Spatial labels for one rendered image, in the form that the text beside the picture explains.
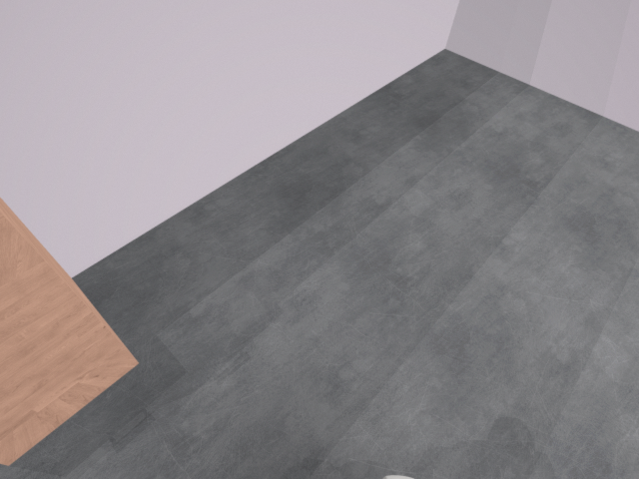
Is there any cabinet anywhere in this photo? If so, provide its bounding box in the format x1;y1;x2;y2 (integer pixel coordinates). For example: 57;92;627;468
0;198;139;466

